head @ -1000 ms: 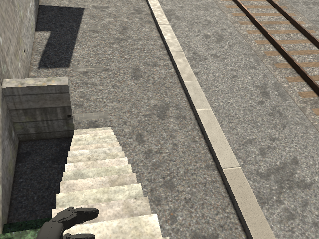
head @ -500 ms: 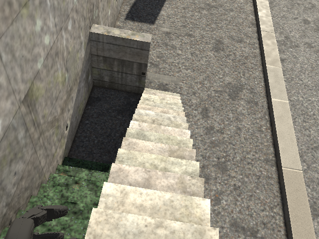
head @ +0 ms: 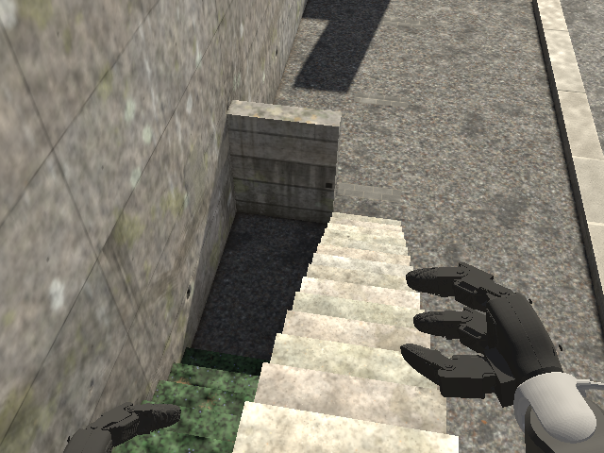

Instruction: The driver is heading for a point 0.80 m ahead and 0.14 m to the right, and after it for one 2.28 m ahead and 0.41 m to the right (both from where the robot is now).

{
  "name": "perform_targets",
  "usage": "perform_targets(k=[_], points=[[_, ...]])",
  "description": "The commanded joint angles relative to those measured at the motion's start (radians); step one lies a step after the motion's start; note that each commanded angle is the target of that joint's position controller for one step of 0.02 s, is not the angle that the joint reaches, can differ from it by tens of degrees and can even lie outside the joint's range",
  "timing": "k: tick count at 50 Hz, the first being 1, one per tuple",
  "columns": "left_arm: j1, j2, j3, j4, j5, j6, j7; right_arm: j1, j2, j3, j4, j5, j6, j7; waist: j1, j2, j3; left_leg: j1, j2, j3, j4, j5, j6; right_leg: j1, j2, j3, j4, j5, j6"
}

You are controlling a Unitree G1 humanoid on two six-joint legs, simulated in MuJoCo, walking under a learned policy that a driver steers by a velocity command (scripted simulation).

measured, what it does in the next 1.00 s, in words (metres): goes down: right foot 0.19 m lower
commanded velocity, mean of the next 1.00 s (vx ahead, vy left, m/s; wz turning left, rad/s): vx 0.98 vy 0.00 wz -0.25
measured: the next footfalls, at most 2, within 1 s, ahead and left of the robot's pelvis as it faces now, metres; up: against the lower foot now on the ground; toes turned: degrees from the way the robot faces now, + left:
right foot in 0.56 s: +0.19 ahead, -0.30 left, -0.19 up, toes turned -24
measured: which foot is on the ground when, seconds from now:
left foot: down 0.00-0.54, up 0.56-1.00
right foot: down 0.00-0.20, up 0.22-0.54, down 0.56-1.00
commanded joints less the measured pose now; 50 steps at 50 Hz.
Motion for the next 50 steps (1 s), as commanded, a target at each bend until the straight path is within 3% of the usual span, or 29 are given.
perform_targets(k=[1,4,8,11,14,16,18,19,20,22,23,25,26,27,28,29,30,31,32,33,34,35,36,38,39,40,43,45,50], points=[[-0.200,0.101,0.037,-0.163,0.003,-0.022,0.003,-0.041,-0.160,-0.065,-0.028,-0.017,-0.024,0.027,-0.054,0.126,-0.156,0.093,0.256,-0.002,-0.088,0.876,-0.126,0.099,-0.003,0.011,-0.050,0.008,-0.062],[-0.200,0.078,0.028,-0.187,0.025,-0.032,0.009,-0.043,-0.134,-0.062,-0.010,-0.009,-0.033,0.027,-0.032,0.105,-0.170,0.167,0.313,-0.004,-0.077,0.873,-0.116,-0.006,-0.013,0.033,-0.011,-0.024,-0.070],[-0.243,0.027,0.021,-0.205,0.037,-0.052,0.025,0.044,-0.193,-0.099,0.056,0.019,-0.059,0.020,-0.092,0.054,-0.146,0.253,0.384,-0.032,-0.045,0.856,-0.095,-0.202,-0.056,0.011,0.039,-0.006,-0.099],[-0.264,0.067,0.034,-0.231,0.016,-0.050,0.040,0.164,-0.260,-0.141,0.121,0.022,-0.065,0.019,-0.139,0.081,-0.141,0.376,0.401,-0.042,-0.003,0.913,-0.098,-0.409,-0.054,-0.015,0.152,-0.117,-0.102],[-0.238,0.103,0.049,-0.230,0.016,-0.047,0.027,0.251,-0.316,-0.193,0.182,0.040,-0.050,0.031,-0.150,0.038,-0.127,0.451,0.438,-0.091,0.048,0.865,-0.077,-0.653,-0.070,-0.019,0.276,-0.162,-0.128],[-0.207,0.109,0.057,-0.210,0.021,-0.037,0.007,0.291,-0.311,-0.208,0.213,0.027,-0.043,0.037,-0.141,0.030,-0.132,0.389,0.432,-0.052,0.097,0.733,-0.053,-0.694,-0.075,-0.050,0.351,-0.081,-0.144],[-0.209,0.113,0.064,-0.197,0.038,-0.040,-0.012,0.304,-0.333,-0.227,0.236,0.032,-0.035,0.042,-0.126,-0.046,-0.107,0.318,0.445,-0.052,0.126,0.560,-0.023,-0.741,-0.098,-0.052,0.397,0.018,-0.161],[-0.173,0.151,0.086,-0.164,0.070,-0.039,-0.027,0.256,-0.275,-0.212,0.251,0.042,-0.026,0.037,-0.068,-0.192,-0.030,0.052,0.409,0.049,0.179,0.492,-0.007,-0.597,-0.073,-0.089,0.234,0.361,-0.139],[-0.199,0.096,0.072,-0.171,0.083,-0.041,-0.034,0.253,-0.271,-0.205,0.253,0.030,-0.026,0.025,-0.054,-0.145,-0.036,-0.125,0.380,0.089,0.201,0.397,0.014,-0.404,-0.055,-0.109,0.205,0.497,-0.145],[-0.167,0.072,0.069,-0.142,0.053,-0.013,-0.026,0.245,-0.251,-0.204,0.238,0.039,-0.015,0.033,-0.071,-0.043,-0.071,-0.200,0.358,0.212,0.227,0.462,0.021,-0.204,-0.024,-0.144,0.111,0.505,-0.143],[-0.182,0.080,0.072,-0.152,0.059,0.004,-0.020,0.262,-0.249,-0.200,0.235,0.036,-0.015,0.034,-0.094,0.019,-0.061,-0.183,0.350,0.255,0.230,0.524,0.026,-0.188,-0.021,-0.166,0.064,0.483,-0.151],[0.069,0.105,0.108,-0.069,0.023,-0.020,0.007,0.212,-0.272,-0.203,0.257,0.002,0.011,0.030,0.027,0.090,-0.174,-0.236,0.369,0.251,0.447,0.528,0.049,0.005,-0.019,-0.141,0.275,0.537,-0.192],[0.192,0.117,0.121,-0.034,-0.003,-0.044,0.007,0.243,-0.207,-0.171,0.246,0.053,0.014,0.032,0.057,0.029,-0.143,-0.300,0.382,0.294,0.565,0.531,0.070,0.134,-0.090,-0.084,0.040,0.534,-0.218],[0.469,0.085,0.077,0.090,0.158,-0.038,0.042,0.315,-0.241,-0.194,0.344,-0.069,-0.041,-0.014,0.187,-0.051,-0.165,-0.295,0.298,0.425,0.846,0.440,0.042,0.370,-0.025,-0.249,-0.128,0.704,-0.192],[0.537,0.080,0.094,0.111,0.184,-0.029,0.057,0.371,-0.203,-0.187,0.369,-0.067,-0.057,-0.043,0.227,-0.253,-0.017,-0.683,0.150,0.501,1.348,-0.336,0.022,0.585,-0.126,-0.158,-0.326,0.650,-0.254],[0.494,0.164,0.083,0.060,0.181,-0.047,0.052,0.394,-0.142,-0.177,0.302,0.010,-0.065,-0.066,0.101,-0.315,-0.136,-0.911,0.124,0.398,1.594,-0.596,-0.042,0.781,-0.320,-0.014,0.270,1.685,-0.221],[0.586,0.216,0.107,0.056,0.127,-0.027,0.063,0.559,-0.158,-0.169,0.325,0.042,-0.096,-0.087,0.078,-0.253,-0.321,-0.918,0.173,0.299,1.491,-0.463,-0.072,0.866,-0.447,0.102,0.349,1.932,-0.214],[0.614,0.195,0.111,0.054,0.097,-0.024,0.064,0.542,-0.224,-0.192,0.386,0.005,-0.101,-0.097,0.106,-0.053,-0.295,-0.860,0.237,0.306,1.321,-0.251,-0.082,0.663,-0.403,0.101,0.219,1.477,-0.210],[0.509,0.221,0.127,0.042,0.107,-0.040,0.063,0.500,-0.218,-0.203,0.401,-0.020,-0.103,-0.092,0.074,-0.053,-0.265,-0.812,0.267,0.329,1.329,-0.125,-0.078,0.454,-0.434,0.196,0.129,1.068,-0.319],[0.492,0.160,0.113,0.060,0.100,-0.078,0.050,0.476,-0.245,-0.220,0.408,-0.054,-0.079,-0.092,0.027,0.012,-0.212,-0.758,0.302,0.307,1.163,0.048,-0.061,0.276,-0.415,0.238,0.088,0.890,-0.303],[0.443,0.101,0.094,0.069,0.084,-0.105,0.048,0.439,-0.211,-0.217,0.427,-0.080,-0.051,-0.087,0.007,-0.016,-0.127,-0.725,0.302,0.274,1.122,0.142,-0.046,0.090,-0.371,0.198,0.104,0.930,-0.222],[0.429,0.052,0.070,0.074,0.090,-0.129,0.031,0.435,-0.120,-0.183,0.419,-0.075,-0.029,-0.069,-0.021,-0.030,-0.059,-0.660,0.314,0.300,0.944,0.243,-0.067,-0.103,-0.337,0.091,0.034,0.917,-0.162],[0.393,0.077,0.081,0.104,0.089,-0.135,0.022,0.422,-0.075,-0.181,0.432,-0.048,-0.012,-0.051,-0.029,-0.048,-0.046,-0.612,0.332,0.325,0.929,0.261,-0.074,-0.148,-0.338,0.095,-0.012,0.894,-0.169],[0.421,0.127,0.095,0.158,0.103,-0.142,0.018,0.447,-0.103,-0.202,0.464,-0.033,-0.008,-0.044,-0.016,-0.097,-0.048,-0.622,0.363,0.345,0.895,0.378,-0.057,-0.103,-0.328,0.060,-0.034,0.828,-0.188],[0.454,0.069,0.084,0.187,0.107,-0.150,0.011,0.456,-0.123,-0.208,0.480,-0.047,-0.007,-0.045,-0.020,-0.048,-0.023,-0.651,0.377,0.373,0.740,0.547,-0.025,-0.063,-0.235,-0.063,-0.034,0.689,-0.126],[0.468,0.025,0.078,0.221,0.099,-0.162,0.021,0.415,-0.098,-0.203,0.469,-0.059,-0.015,-0.031,-0.007,-0.090,0.005,-0.676,0.390,0.351,0.659,0.637,0.003,-0.049,-0.212,-0.081,-0.026,0.583,-0.086],[0.503,-0.010,0.071,0.264,0.107,-0.171,0.047,0.346,-0.038,-0.185,0.454,-0.043,-0.044,0.009,0.003,-0.060,0.057,-0.643,0.404,0.416,0.455,0.815,0.048,-0.080,-0.198,-0.189,0.036,0.527,-0.045],[0.515,0.017,0.081,0.300,0.118,-0.176,0.056,0.294,-0.037,-0.189,0.450,-0.035,-0.052,0.035,0.018,-0.053,0.056,-0.595,0.390,0.445,0.398,0.846,0.073,-0.059,-0.219,-0.223,0.079,0.515,-0.063],[0.640,0.061,0.105,0.359,0.143,-0.163,0.080,0.143,-0.068,-0.200,0.401,-0.043,-0.057,0.019,0.106,-0.065,0.113,-0.756,0.412,0.505,0.358,0.700,0.106,0.189,-0.309,-0.225,0.126,0.593,-0.061]])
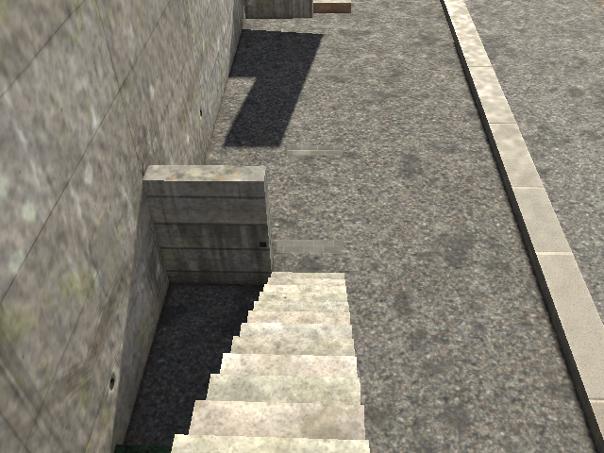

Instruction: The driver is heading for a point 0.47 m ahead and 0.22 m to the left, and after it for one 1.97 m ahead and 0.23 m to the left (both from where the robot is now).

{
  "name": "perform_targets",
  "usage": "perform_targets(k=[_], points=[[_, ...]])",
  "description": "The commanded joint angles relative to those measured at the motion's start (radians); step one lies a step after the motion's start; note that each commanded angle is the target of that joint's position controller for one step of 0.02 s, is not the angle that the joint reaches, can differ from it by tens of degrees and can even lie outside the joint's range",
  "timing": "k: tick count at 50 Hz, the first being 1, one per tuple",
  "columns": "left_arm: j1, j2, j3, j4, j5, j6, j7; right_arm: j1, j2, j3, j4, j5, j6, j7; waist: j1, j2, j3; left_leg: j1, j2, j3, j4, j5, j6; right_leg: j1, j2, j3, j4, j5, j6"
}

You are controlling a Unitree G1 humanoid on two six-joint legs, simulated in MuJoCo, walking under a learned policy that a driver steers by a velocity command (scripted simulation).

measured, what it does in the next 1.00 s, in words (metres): goes down, turning left: left foot 0.19 m lower, then right foot 0.19 m lower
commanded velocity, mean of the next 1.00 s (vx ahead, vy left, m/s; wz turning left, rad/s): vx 0.33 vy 0.00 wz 0.33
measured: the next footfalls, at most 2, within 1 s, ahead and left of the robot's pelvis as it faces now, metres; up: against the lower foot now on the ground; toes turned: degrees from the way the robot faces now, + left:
left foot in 0.28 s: +0.18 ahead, +0.13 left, -0.19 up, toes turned +16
right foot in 0.56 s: +0.42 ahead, +0.10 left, -0.38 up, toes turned +36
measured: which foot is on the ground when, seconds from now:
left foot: up 0.00-0.26, down 0.28-0.54, up 0.56-0.78, down 0.80-1.00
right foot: down 0.00-0.24, up 0.26-0.54, down 0.56-0.82, up 0.84-1.00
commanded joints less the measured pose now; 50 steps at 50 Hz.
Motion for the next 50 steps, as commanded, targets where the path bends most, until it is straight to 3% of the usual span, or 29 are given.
perform_targets(k=[1,6,11,12,13,14,17,19,20,21,22,23,24,26,28,29,31,33,35,36,37,38,39,40,41,42,43,45,50], points=[[0.135,0.160,0.045,0.006,0.015,0.013,0.022,-0.205,-0.071,-0.017,-0.121,-0.005,-0.021,-0.001,0.063,-0.122,0.218,-0.248,0.029,0.009,-0.004,-0.108,0.022,0.078,-0.360,0.266,-0.185,1.110,0.115],[0.219,0.164,0.038,0.049,0.019,0.084,0.055,-0.318,-0.066,-0.014,-0.210,-0.028,0.005,0.025,0.102,-0.084,0.254,-0.347,0.036,0.130,-0.065,-0.286,0.029,0.215,-0.417,0.218,-0.128,1.198,0.120],[-0.103,0.164,0.007,-0.036,0.031,0.068,0.032,0.064,-0.136,-0.063,-0.084,-0.045,0.038,0.006,-0.158,0.018,0.143,0.509,-0.105,0.284,-0.133,-0.298,-0.039,-0.351,-0.341,0.004,0.280,1.164,0.090],[-0.233,0.261,0.006,-0.076,0.261,0.004,-0.033,0.660,-0.067,-0.016,0.170,-0.142,-0.058,0.092,-0.219,0.112,0.185,1.076,-0.076,-0.016,-0.043,-0.068,-0.154,-0.819,-0.123,0.011,0.645,0.296,0.153],[-0.621,0.343,0.044,-0.163,0.167,-0.014,-0.052,0.835,-0.094,-0.039,0.242,-0.123,-0.132,0.093,-0.508,0.271,0.088,1.062,-0.104,0.055,-0.371,-0.045,-0.079,-0.856,0.020,0.119,1.065,-0.028,0.099],[-0.508,0.357,0.056,-0.188,-0.230,0.050,0.018,0.503,-0.227,-0.089,0.059,0.133,-0.094,0.003,-0.371,0.137,0.311,1.015,-0.067,-0.102,-0.556,0.137,-0.081,-1.083,-0.046,0.020,1.155,-0.123,0.117],[-0.090,0.254,0.032,-0.198,-0.064,0.020,-0.031,0.236,-0.295,-0.108,-0.066,0.092,-0.025,-0.067,-0.037,-0.041,-0.013,0.881,-0.018,-0.312,-0.288,0.216,0.017,-1.017,-0.164,0.222,0.878,0.270,0.102],[-0.105,0.263,0.047,-0.208,-0.064,0.110,-0.033,0.008,-0.177,-0.062,-0.158,0.123,-0.031,-0.042,0.071,-0.215,0.088,0.297,-0.100,-0.293,-0.321,0.240,0.046,-0.658,-0.110,0.185,0.513,0.401,0.180],[0.070,0.265,0.062,-0.156,-0.105,0.116,0.006,-0.043,-0.180,-0.065,-0.170,0.085,-0.052,-0.051,0.127,-0.072,-0.003,0.103,0.019,-0.496,-0.165,0.343,0.058,-0.447,-0.121,0.275,0.521,0.617,0.203],[0.106,0.353,0.089,-0.080,-0.140,0.103,0.021,0.002,-0.054,-0.024,-0.172,0.098,-0.071,-0.065,0.087,-0.182,-0.007,-0.012,-0.049,-0.485,-0.035,-0.001,-0.033,-0.362,-0.087,0.318,0.392,0.800,0.197],[-0.025,0.019,-0.086,-0.211,0.108,0.068,-0.047,0.209,-0.039,0.062,-0.131,-0.236,-0.129,-0.010,0.013,-0.326,-0.196,-0.267,-0.070,-0.356,-0.054,-0.509,-0.134,-0.044,-0.091,0.562,0.177,1.216,0.152],[-0.060,0.296,0.083,-0.135,-0.141,0.105,0.019,-0.072,-0.043,-0.005,-0.168,0.162,-0.079,-0.062,0.124,-0.190,0.024,-0.164,-0.227,-0.205,0.125,-0.603,-0.053,-0.053,0.038,0.200,-0.021,1.178,0.197],[-0.080,0.308,0.070,-0.140,-0.201,0.083,0.042,-0.031,-0.035,0.017,-0.206,0.198,-0.049,-0.062,0.014,-0.222,-0.057,-0.131,-0.237,-0.177,0.188,-0.518,-0.083,0.102,0.080,0.172,-0.103,1.239,0.236],[0.118,0.272,0.075,-0.117,-0.177,0.096,0.031,-0.114,-0.087,0.028,-0.214,0.167,-0.015,-0.109,0.108,0.032,-0.086,-0.068,-0.222,-0.096,0.380,-0.254,-0.159,0.339,0.027,0.170,-0.256,1.286,0.204],[0.244,0.167,0.005,-0.072,-0.130,0.059,-0.020,-0.041,0.020,0.067,-0.162,0.148,0.008,-0.140,0.218,-0.198,0.081,-0.338,-0.333,0.019,1.215,-1.289,-0.189,0.537,-0.262,0.481,-0.581,1.669,0.030],[0.206,0.206,-0.033,-0.021,-0.141,0.056,-0.057,0.126,-0.043,0.039,-0.246,0.131,0.027,-0.145,-0.013,-0.372,0.093,-0.587,-0.282,-0.193,1.375,-1.415,-0.177,0.531,-0.464,0.778,-0.139,2.308,-0.056],[0.202,0.227,0.006,-0.009,-0.137,0.074,-0.066,0.102,-0.079,0.038,-0.152,0.088,0.045,-0.150,0.015,-0.133,0.147,-0.798,-0.215,-0.252,1.241,-1.185,-0.121,0.286,-0.427,0.801,-0.133,1.870,-0.074],[-0.022,0.295,0.021,-0.071,-0.140,0.085,-0.084,0.067,-0.116,0.015,-0.177,0.056,0.029,-0.131,-0.130,0.043,0.229,-0.576,-0.129,-0.070,0.862,-0.897,-0.150,-0.172,-0.259,0.777,-0.205,1.595,-0.011],[-0.168,0.308,0.025,-0.153,-0.051,0.072,-0.069,0.164,-0.117,-0.006,-0.109,0.156,0.035,-0.110,-0.179,0.034,0.204,0.190,-0.106,-0.067,0.347,-0.511,-0.254,-0.801,-0.204,0.797,-0.344,1.257,-0.078],[-0.134,0.294,0.028,-0.149,-0.075,0.077,-0.064,0.225,-0.097,-0.015,-0.049,0.141,0.025,-0.106,-0.156,-0.021,0.133,0.388,-0.135,-0.050,0.316,-0.457,-0.289,-0.721,-0.170,0.774,-0.343,1.445,-0.056],[-0.181,0.283,0.015,-0.065,-0.005,0.057,-0.002,0.252,-0.028,0.011,-0.004,-0.055,0.039,-0.082,-0.171,-0.104,0.018,0.362,-0.058,-0.036,0.332,-0.298,-0.241,-0.575,-0.160,0.706,-0.213,1.312,0.000],[-0.209,0.267,0.017,-0.083,-0.030,0.056,0.017,0.276,-0.050,0.002,-0.005,-0.063,0.029,-0.075,-0.175,-0.113,-0.013,0.390,-0.070,0.011,0.242,-0.232,-0.229,-0.516,-0.107,0.628,-0.118,1.288,0.011],[-0.233,0.264,0.018,-0.098,-0.037,0.068,0.027,0.238,-0.088,-0.012,-0.022,-0.038,0.006,-0.071,-0.171,-0.114,0.011,0.436,-0.083,0.019,0.140,-0.318,-0.215,-0.517,-0.097,0.623,-0.068,1.318,0.018],[-0.300,0.207,0.018,-0.194,-0.120,0.123,0.018,0.230,-0.086,-0.008,-0.056,0.121,-0.042,-0.072,-0.181,-0.196,0.009,0.583,-0.074,-0.115,-0.188,-0.414,-0.257,-0.475,0.007,0.693,0.021,1.295,0.013],[-0.277,0.220,0.031,-0.212,-0.104,0.150,0.031,0.293,-0.125,-0.016,-0.029,0.147,-0.087,-0.058,-0.228,-0.014,-0.012,0.719,-0.007,-0.146,-0.436,0.017,-0.254,-0.451,0.102,0.626,0.257,0.883,0.043],[-0.039,0.154,0.050,-0.195,-0.122,0.194,0.041,0.164,-0.148,0.003,-0.060,0.117,-0.077,-0.028,-0.033,0.271,-0.209,0.695,0.346,-0.539,-0.406,0.386,-0.037,-0.431,0.164,0.551,0.612,0.103,0.089],[-0.119,0.230,0.078,-0.241,-0.093,0.234,0.049,0.041,-0.103,0.005,-0.135,0.137,-0.079,-0.015,-0.062,0.071,-0.092,0.536,0.353,-0.516,-0.378,0.320,0.014,-0.555,0.061,0.486,0.616,0.130,0.078],[-0.276,0.158,0.073,-0.330,-0.094,0.269,0.041,-0.011,-0.121,0.007,-0.123,0.149,-0.093,-0.008,-0.033,0.031,0.030,0.369,0.313,-0.378,-0.450,0.045,0.064,-0.647,0.027,0.426,0.665,0.194,0.070],[-0.271,0.123,0.064,-0.310,-0.111,0.322,-0.015,-0.068,-0.167,-0.013,-0.195,0.089,-0.065,-0.037,-0.025,0.009,-0.049,0.247,0.296,-0.132,-0.371,-0.018,0.000,-0.544,-0.017,0.345,0.666,0.408,0.125]])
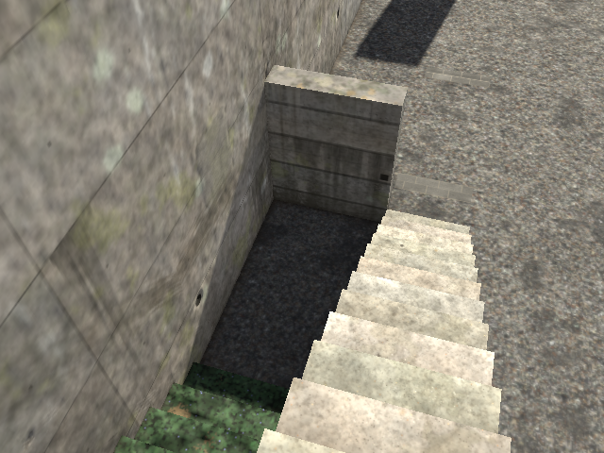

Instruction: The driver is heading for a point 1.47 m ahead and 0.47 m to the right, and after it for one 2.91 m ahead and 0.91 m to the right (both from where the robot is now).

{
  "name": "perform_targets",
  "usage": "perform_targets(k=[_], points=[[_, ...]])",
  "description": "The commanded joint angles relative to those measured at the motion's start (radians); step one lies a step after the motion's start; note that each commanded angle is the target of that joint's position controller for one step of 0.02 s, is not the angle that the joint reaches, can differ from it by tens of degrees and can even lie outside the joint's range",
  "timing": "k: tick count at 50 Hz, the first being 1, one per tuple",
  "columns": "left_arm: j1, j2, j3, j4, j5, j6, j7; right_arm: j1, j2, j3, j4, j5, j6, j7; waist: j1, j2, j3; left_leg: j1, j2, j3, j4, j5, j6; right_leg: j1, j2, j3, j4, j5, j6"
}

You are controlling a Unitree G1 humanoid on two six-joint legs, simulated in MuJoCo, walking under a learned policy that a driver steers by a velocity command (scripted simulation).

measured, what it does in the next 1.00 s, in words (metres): goes down, turning right: right foot, then left foot 0.19 m lower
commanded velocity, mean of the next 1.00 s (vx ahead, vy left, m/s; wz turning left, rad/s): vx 0.42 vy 0.00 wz -0.60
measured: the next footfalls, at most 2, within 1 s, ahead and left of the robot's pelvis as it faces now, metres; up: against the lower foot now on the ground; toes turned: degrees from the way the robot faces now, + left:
right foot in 0.22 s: +0.01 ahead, -0.17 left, +0.00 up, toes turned -15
left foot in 0.66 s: +0.23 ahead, +0.05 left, -0.19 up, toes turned -42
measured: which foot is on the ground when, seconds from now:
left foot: down 0.00-0.20, up 0.22-0.64, down 0.66-1.00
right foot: up 0.00-0.20, down 0.22-0.64, up 0.66-1.00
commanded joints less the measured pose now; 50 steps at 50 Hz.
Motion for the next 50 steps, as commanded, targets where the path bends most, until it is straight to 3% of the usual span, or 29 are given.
perform_targets(k=[1,3,7,9,10,11,12,13,14,15,16,18,19,21,25,30,32,33,34,35,36,37,40,41,44,47,48,49,50], points=[[0.090,-0.027,-0.016,-0.042,-0.012,0.041,-0.031,-0.097,-0.177,-0.049,-0.149,-0.007,-0.013,-0.014,0.019,0.090,-0.182,0.090,0.297,-0.204,-0.248,0.790,0.176,0.047,-0.051,-0.028,0.044,0.113,0.024],[-0.063,0.030,0.000,-0.099,-0.010,0.056,-0.011,-0.061,-0.144,-0.042,-0.162,0.007,-0.008,-0.010,-0.050,0.074,-0.151,0.185,0.305,-0.172,-0.171,0.689,0.149,-0.091,-0.054,-0.023,0.019,0.187,0.028],[-0.125,0.067,-0.010,-0.132,-0.009,0.022,-0.038,-0.102,-0.237,-0.091,-0.209,0.006,0.059,0.016,-0.065,0.107,-0.190,0.174,0.319,-0.067,-0.058,0.500,0.063,0.011,-0.113,-0.080,-0.201,0.219,0.016],[0.000,0.055,-0.016,-0.125,-0.027,-0.011,-0.059,-0.169,-0.268,-0.097,-0.221,0.034,0.065,0.002,0.029,0.169,-0.220,0.071,0.278,0.071,0.018,0.514,-0.003,0.283,-0.101,-0.136,-0.386,0.068,0.001],[0.138,0.062,-0.010,-0.086,-0.035,-0.044,-0.075,-0.207,-0.288,-0.108,-0.213,0.064,0.068,-0.010,0.120,0.089,-0.224,-0.011,0.220,0.145,0.169,0.343,-0.028,0.470,-0.070,-0.194,-0.597,0.202,0.013],[0.245,0.109,0.000,-0.026,-0.011,-0.071,-0.103,-0.211,-0.274,-0.107,-0.217,0.059,0.086,-0.036,0.174,-0.147,-0.141,-0.277,0.119,0.159,0.461,-0.210,-0.034,0.667,-0.079,-0.064,-0.787,0.501,-0.009],[0.228,0.286,0.017,-0.021,-0.022,-0.058,-0.121,-0.278,-0.234,-0.086,-0.323,0.034,0.100,-0.071,0.136,-0.499,-0.057,-0.480,-0.002,-0.002,0.654,-0.425,-0.011,0.534,-0.219,0.436,-0.855,1.137,-0.096],[0.109,0.403,0.062,-0.057,-0.048,-0.033,-0.109,-0.514,-0.158,-0.044,-0.426,0.011,0.101,-0.063,0.178,-0.475,0.022,-0.587,0.006,-0.092,0.693,-0.403,0.042,0.294,-0.265,0.633,-1.076,0.414,-0.083],[-0.002,0.318,0.035,-0.075,-0.068,-0.021,-0.077,-0.607,-0.166,-0.050,-0.404,-0.022,0.087,-0.054,0.120,-0.282,0.180,-0.711,0.026,-0.065,0.636,-0.290,0.060,0.220,-0.228,0.602,-1.026,0.156,-0.088],[-0.078,0.277,0.017,-0.112,-0.036,-0.032,-0.056,-0.415,-0.214,-0.062,-0.335,-0.057,0.083,-0.044,0.018,-0.211,0.009,-0.708,0.025,-0.186,0.604,-0.150,0.049,0.430,-0.260,0.650,-0.857,0.477,-0.163],[-0.088,0.257,0.015,-0.117,-0.005,-0.043,-0.035,-0.381,-0.241,-0.080,-0.304,-0.062,0.070,-0.037,0.021,-0.190,-0.073,-0.710,0.009,-0.131,0.576,-0.074,0.009,0.516,-0.215,0.544,-0.825,0.269,-0.127],[-0.113,0.177,-0.014,-0.127,0.044,-0.081,-0.014,-0.367,-0.290,-0.098,-0.225,0.000,0.058,-0.027,0.053,-0.082,-0.196,-0.529,-0.033,-0.232,0.487,0.175,-0.010,0.358,-0.166,0.559,-0.766,-0.160,-0.140],[-0.070,0.165,-0.026,-0.117,0.030,-0.092,-0.019,-0.353,-0.288,-0.094,-0.218,0.021,0.059,-0.033,0.055,-0.093,-0.208,-0.468,-0.056,-0.230,0.452,0.184,-0.023,0.320,-0.165,0.569,-0.760,-0.281,-0.153],[0.030,0.159,-0.031,-0.081,0.064,-0.098,-0.010,-0.393,-0.281,-0.097,-0.168,0.012,0.064,-0.008,0.087,0.040,-0.120,-0.467,-0.137,-0.234,0.316,0.325,-0.039,0.245,-0.155,0.599,-0.750,-0.458,-0.222],[0.078,0.062,-0.071,-0.009,0.081,-0.128,0.004,-0.281,-0.307,-0.135,-0.047,0.036,0.061,0.054,0.062,-0.125,-0.096,-0.072,-0.175,-0.295,-0.046,0.548,-0.040,0.081,-0.070,0.497,-0.682,-0.462,-0.294],[-0.011,-0.063,-0.129,-0.034,0.024,-0.142,0.076,0.024,-0.257,-0.164,0.143,0.047,0.027,0.114,-0.042,-0.121,-0.047,0.486,-0.027,-0.301,-0.252,0.689,0.040,-0.297,0.024,0.216,-0.231,-0.328,-0.178],[0.019,-0.150,-0.178,-0.078,-0.015,-0.158,0.098,0.048,-0.159,-0.130,0.113,0.025,0.008,0.157,-0.085,0.025,0.076,0.396,0.040,-0.259,-0.546,0.631,0.111,-0.299,0.158,-0.033,0.233,-0.195,-0.127],[-0.005,-0.198,-0.174,-0.107,-0.009,-0.155,0.087,0.156,-0.093,-0.091,0.165,0.008,0.009,0.181,-0.093,0.185,0.003,0.484,0.068,-0.249,-0.304,0.750,0.101,-0.513,0.197,-0.095,0.583,-0.350,-0.130],[0.103,-0.173,-0.139,-0.148,-0.026,-0.152,0.071,0.193,-0.125,-0.057,0.201,0.040,0.015,0.221,0.060,0.302,-0.050,0.468,0.115,-0.245,0.019,1.025,0.043,-0.653,0.130,-0.099,0.842,-0.379,-0.109],[0.193,-0.081,-0.098,-0.124,-0.066,-0.162,0.044,0.305,-0.233,-0.108,0.234,0.095,0.042,0.233,0.041,0.372,-0.156,0.463,0.172,-0.357,0.010,0.658,-0.006,-0.689,0.075,-0.059,0.869,-0.291,-0.104],[0.073,-0.053,-0.095,-0.176,-0.070,-0.156,0.008,0.310,-0.439,-0.176,0.247,0.102,0.058,0.215,0.027,0.484,-0.140,0.336,0.243,-0.724,-0.312,-0.415,0.016,-0.777,-0.018,0.038,0.711,-0.128,-0.119],[-0.115,0.042,-0.071,-0.203,-0.038,-0.119,0.004,0.118,-0.399,-0.154,0.181,0.061,0.063,0.182,0.028,0.341,0.040,0.149,0.213,-0.845,-0.517,-0.770,-0.004,-0.831,-0.005,0.065,0.596,-0.002,-0.097],[-0.134,0.001,-0.079,-0.196,0.005,-0.080,0.023,0.044,-0.291,-0.089,0.169,-0.033,0.005,0.103,0.092,0.053,0.185,-0.055,0.191,-0.942,-0.554,-0.660,0.076,-0.718,0.004,0.156,0.279,0.063,0.031],[-0.056,-0.001,-0.068,-0.159,0.009,-0.077,0.029,0.097,-0.280,-0.095,0.200,-0.042,-0.005,0.087,0.089,0.121,0.144,-0.096,0.173,-0.928,-0.544,-0.669,0.128,-0.580,-0.008,0.131,0.250,0.020,0.047],[-0.088,0.031,-0.046,-0.181,0.027,-0.095,0.011,0.144,-0.263,-0.114,0.234,0.024,0.004,0.098,0.045,0.134,0.114,-0.054,0.093,-0.801,-0.499,-0.528,0.192,-0.451,-0.059,0.007,0.116,0.079,0.035],[-0.056,0.014,-0.048,-0.176,0.013,-0.148,0.000,0.089,-0.262,-0.121,0.214,-0.022,0.020,0.077,0.040,0.116,0.017,-0.095,0.058,-0.689,-0.467,-0.260,0.176,-0.067,-0.123,-0.019,-0.058,0.336,0.019],[0.004,0.000,-0.055,-0.157,0.006,-0.167,-0.006,0.018,-0.265,-0.124,0.169,-0.024,0.026,0.076,0.068,0.131,-0.020,-0.145,0.027,-0.623,-0.470,-0.138,0.170,0.136,-0.116,-0.059,-0.126,0.339,0.025],[0.083,0.003,-0.050,-0.135,0.010,-0.175,-0.010,-0.023,-0.229,-0.115,0.136,0.019,0.031,0.064,0.096,0.098,-0.010,-0.184,0.006,-0.550,-0.430,-0.097,0.146,0.313,-0.157,0.007,-0.427,0.248,-0.013],[0.238,0.010,-0.036,-0.087,0.003,-0.186,-0.023,-0.016,-0.205,-0.097,0.130,-0.009,0.030,0.063,0.159,0.095,-0.043,-0.182,-0.039,-0.470,-0.362,0.020,0.132,0.554,-0.142,-0.091,-0.547,0.326,-0.016]])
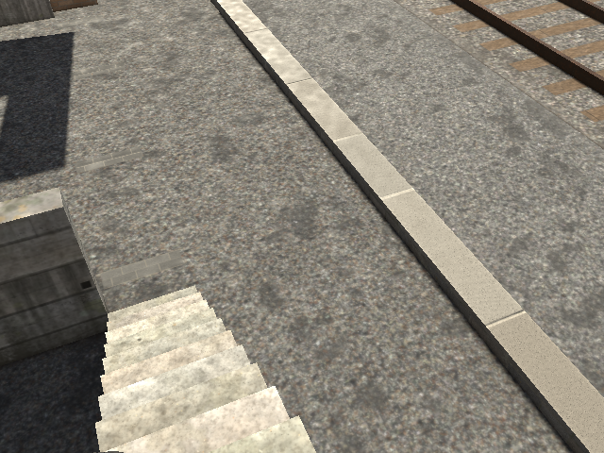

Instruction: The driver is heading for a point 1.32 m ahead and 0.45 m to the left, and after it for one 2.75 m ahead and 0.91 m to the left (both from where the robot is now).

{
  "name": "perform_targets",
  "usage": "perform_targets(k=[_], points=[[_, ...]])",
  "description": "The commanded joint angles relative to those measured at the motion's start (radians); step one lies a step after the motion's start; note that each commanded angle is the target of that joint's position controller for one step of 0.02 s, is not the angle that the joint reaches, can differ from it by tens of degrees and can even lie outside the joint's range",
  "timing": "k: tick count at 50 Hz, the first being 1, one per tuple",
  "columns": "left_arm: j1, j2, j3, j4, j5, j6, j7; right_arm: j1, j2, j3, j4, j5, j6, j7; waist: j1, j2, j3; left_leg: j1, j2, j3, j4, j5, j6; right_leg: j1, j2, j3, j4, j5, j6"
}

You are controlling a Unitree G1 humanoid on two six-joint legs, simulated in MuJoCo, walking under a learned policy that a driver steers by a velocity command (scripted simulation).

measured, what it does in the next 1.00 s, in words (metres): goes down, turning left: right foot, then left foot 0.19 m lower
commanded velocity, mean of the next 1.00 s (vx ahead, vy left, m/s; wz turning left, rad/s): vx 0.98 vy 0.00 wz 0.64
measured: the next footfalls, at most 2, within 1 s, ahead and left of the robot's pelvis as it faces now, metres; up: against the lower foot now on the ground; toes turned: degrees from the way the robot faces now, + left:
right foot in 0.02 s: +0.12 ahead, -0.15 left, +0.00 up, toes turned +2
left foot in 0.70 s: +0.23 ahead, +0.24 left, -0.19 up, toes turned +38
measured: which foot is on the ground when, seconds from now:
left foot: down 0.00-0.04, up 0.06-0.68, down 0.70-1.00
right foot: up 0.00-0.00, down 0.02-0.70, up 0.72-1.00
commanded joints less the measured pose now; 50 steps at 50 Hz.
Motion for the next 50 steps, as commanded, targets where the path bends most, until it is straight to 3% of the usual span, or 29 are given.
perform_targets(k=[1,2,3,4,5,6,7,9,12,13,15,22,23,25,29,32,34,35,36,37,38,39,40,41,42,43,46,49,50], points=[[0.378,0.079,0.049,0.042,-0.015,-0.045,-0.023,-0.340,-0.153,0.010,-0.228,0.005,-0.029,-0.020,0.313,0.105,0.045,-0.345,0.016,-0.176,-0.157,0.285,0.188,0.721,-0.033,-0.077,-0.476,0.071,-0.022],[0.396,0.046,0.023,0.016,-0.013,-0.054,-0.016,-0.301,-0.087,0.034,-0.259,0.027,-0.040,-0.043,0.345,-0.040,0.097,-0.367,-0.096,-0.171,0.153,0.428,0.209,0.737,0.021,-0.095,-0.641,-0.215,-0.003],[0.400,0.091,-0.017,0.014,-0.028,-0.062,-0.058,-0.201,0.023,0.035,-0.321,0.010,-0.052,-0.056,0.187,-0.480,0.048,-0.598,-0.257,-0.227,0.555,-0.260,0.180,0.801,-0.249,0.234,-0.417,0.289,-0.014],[0.446,0.147,0.021,0.016,-0.100,-0.027,-0.101,-0.163,-0.087,0.009,-0.352,0.026,-0.040,-0.039,0.146,-0.579,0.004,-0.766,-0.267,-0.234,0.714,-0.294,0.150,0.796,-0.337,0.557,-0.627,0.486,0.057],[0.425,0.151,0.036,0.001,-0.103,-0.017,-0.109,-0.336,-0.152,-0.004,-0.409,0.010,-0.014,-0.045,0.187,-0.400,0.087,-0.917,-0.207,-0.167,0.757,-0.105,0.143,0.718,-0.308,0.541,-0.707,0.216,0.094],[0.301,0.140,0.034,-0.031,-0.053,-0.005,-0.114,-0.422,-0.142,0.003,-0.447,-0.001,0.004,-0.039,0.133,-0.221,0.086,-0.943,-0.147,-0.106,0.736,0.079,0.131,0.613,-0.317,0.486,-0.699,0.021,0.072],[0.209,0.131,0.021,-0.055,-0.030,0.015,-0.107,-0.440,-0.124,0.019,-0.474,-0.009,0.019,-0.031,0.091,-0.196,0.108,-0.903,-0.085,-0.061,0.696,0.182,0.100,0.496,-0.331,0.399,-0.701,0.050,0.039],[0.118,0.105,-0.003,-0.076,0.096,0.035,-0.060,-0.363,-0.063,0.023,-0.461,-0.024,0.058,-0.019,0.030,-0.186,0.000,-0.666,-0.039,0.052,0.703,0.251,0.031,0.316,-0.281,0.226,-0.730,-0.053,-0.067],[0.156,0.093,-0.007,-0.030,0.066,0.007,-0.078,-0.348,-0.203,-0.026,-0.429,0.008,0.113,-0.076,0.056,-0.071,0.009,-0.692,-0.027,0.027,0.652,0.449,0.020,0.356,-0.237,0.165,-0.784,-0.370,-0.109],[0.085,0.137,-0.002,-0.044,0.162,-0.042,-0.014,-0.537,-0.148,-0.004,-0.488,-0.113,0.095,-0.074,0.055,-0.099,0.110,-0.743,-0.041,0.017,0.710,0.718,0.015,0.254,-0.291,0.118,-0.714,-0.376,-0.118],[0.156,0.101,-0.010,-0.010,0.133,-0.075,0.022,-0.555,-0.143,-0.006,-0.480,-0.155,0.071,-0.100,0.071,0.018,0.001,-0.776,-0.029,-0.016,0.658,0.828,0.029,0.381,-0.301,0.050,-0.587,-0.328,-0.072],[0.378,0.133,0.010,0.058,0.168,-0.064,0.003,-0.819,-0.162,-0.013,-0.585,-0.104,0.020,-0.090,0.242,-0.066,0.048,-1.053,0.073,0.014,0.539,0.742,0.066,0.707,-0.425,-0.005,-0.486,-0.082,-0.058],[0.288,0.097,0.003,0.047,0.009,-0.039,-0.051,-0.735,-0.174,-0.025,-0.607,0.118,0.048,-0.087,0.241,-0.125,0.089,-1.076,0.121,-0.029,0.434,0.582,0.101,0.731,-0.412,0.035,-0.575,-0.220,-0.042],[0.282,0.098,-0.004,0.081,0.037,-0.043,-0.037,-0.737,-0.272,-0.076,-0.620,0.081,0.082,-0.067,0.246,-0.099,0.180,-0.874,0.132,-0.009,0.225,0.809,0.126,0.544,-0.446,-0.005,-0.606,-0.499,-0.031],[0.140,0.125,-0.018,0.141,0.032,-0.008,-0.027,-0.527,-0.215,-0.090,-0.574,0.012,0.087,-0.055,0.160,-0.111,0.176,-0.413,0.136,0.134,0.152,0.952,0.133,0.359,-0.423,-0.282,-0.497,-0.349,0.038],[0.066,0.156,-0.023,0.165,0.017,0.063,-0.065,-0.368,-0.250,-0.116,-0.550,0.016,0.057,-0.073,0.117,-0.185,0.154,-0.138,0.133,0.219,-0.009,0.841,0.160,0.373,-0.369,-0.442,-0.264,-0.078,0.069],[0.099,0.182,-0.038,0.195,-0.028,0.103,-0.078,-0.156,-0.304,-0.154,-0.533,0.027,0.031,-0.118,0.037,-0.134,0.083,0.142,0.032,0.328,-0.153,0.909,0.136,0.420,-0.286,-0.483,0.072,0.155,0.050],[0.130,0.130,-0.059,0.220,-0.075,0.103,-0.033,-0.052,-0.265,-0.141,-0.493,0.009,0.000,-0.127,-0.015,0.064,0.164,0.304,0.020,0.272,-0.443,0.969,0.109,0.271,-0.222,-0.467,0.376,-0.190,-0.009],[0.145,0.142,-0.038,0.203,-0.083,0.064,0.015,0.101,-0.343,-0.118,-0.402,-0.014,-0.035,-0.098,-0.044,0.557,0.239,0.548,0.017,0.221,-0.230,1.742,0.115,-0.119,-0.051,-0.383,0.896,-0.880,-0.020],[0.186,0.242,-0.004,0.134,-0.039,0.027,0.027,0.180,-0.388,-0.095,-0.386,-0.008,-0.057,-0.064,-0.021,0.761,-0.048,0.825,0.072,0.007,-0.081,2.077,0.175,-0.364,-0.021,-0.154,1.084,-0.919,-0.012],[0.113,0.291,0.011,0.107,-0.015,0.003,0.008,0.244,-0.355,-0.088,-0.373,0.013,-0.035,-0.064,-0.103,0.519,-0.175,0.767,0.114,-0.026,-0.116,1.659,0.130,-0.357,-0.090,-0.105,0.870,-0.770,-0.059],[0.131,0.275,0.034,0.105,-0.005,0.007,0.006,0.177,-0.344,-0.071,-0.380,-0.010,-0.036,-0.064,-0.025,0.347,-0.213,0.644,0.158,-0.115,-0.170,1.336,0.153,-0.335,-0.099,-0.081,0.790,-0.617,-0.084],[0.078,0.238,0.036,0.123,0.031,0.006,-0.004,0.088,-0.242,-0.026,-0.386,-0.021,-0.055,-0.044,0.005,0.096,-0.130,0.392,0.125,-0.063,-0.226,1.020,0.098,-0.271,-0.104,-0.083,0.555,-0.375,-0.121],[0.241,0.185,0.039,0.146,-0.003,0.011,-0.015,-0.004,-0.158,0.021,-0.380,0.001,-0.072,-0.023,0.165,0.172,-0.111,0.242,0.231,-0.180,-0.165,1.139,0.108,-0.230,-0.113,-0.001,0.543,-0.232,-0.125],[0.226,-0.075,-0.055,0.158,0.129,0.025,0.015,-0.112,-0.229,0.021,-0.363,-0.069,-0.103,-0.085,0.200,0.176,-0.170,0.096,0.366,-0.306,-0.169,1.125,0.231,-0.158,-0.062,0.027,0.361,-0.103,-0.050],[0.193,0.088,-0.005,0.144,-0.037,0.053,-0.028,-0.100,-0.203,0.007,-0.402,-0.039,-0.091,-0.034,0.185,0.035,-0.084,-0.055,0.363,-0.354,-0.186,0.861,0.217,-0.165,-0.100,0.128,0.333,-0.239,-0.029],[0.169,0.172,0.042,0.195,-0.021,0.084,-0.004,-0.068,-0.209,0.002,-0.359,-0.055,-0.071,0.019,0.136,-0.029,-0.052,-0.047,0.300,-0.260,-0.211,0.876,0.183,-0.179,-0.007,0.120,0.146,0.023,-0.054],[0.018,0.165,0.063,0.169,-0.021,0.071,-0.012,0.009,-0.145,0.033,-0.313,-0.035,-0.084,-0.011,0.095,0.027,-0.009,0.012,0.278,-0.167,-0.158,0.706,0.134,-0.181,0.067,0.157,-0.121,0.388,-0.147],[-0.009,0.137,0.060,0.163,-0.010,0.083,-0.015,0.006,-0.126,0.050,-0.325,-0.058,-0.062,-0.035,0.063,0.016,0.001,0.056,0.270,-0.107,-0.138,0.720,0.109,-0.200,0.078,0.141,-0.175,0.443,-0.176]])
